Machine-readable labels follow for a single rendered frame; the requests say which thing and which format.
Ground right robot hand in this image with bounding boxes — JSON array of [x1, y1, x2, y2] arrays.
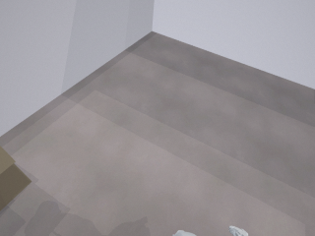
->
[[228, 225, 248, 236]]

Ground drawer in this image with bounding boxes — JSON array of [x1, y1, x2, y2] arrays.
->
[[0, 146, 16, 174]]

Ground cabinet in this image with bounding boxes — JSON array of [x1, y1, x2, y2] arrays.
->
[[0, 163, 32, 211]]

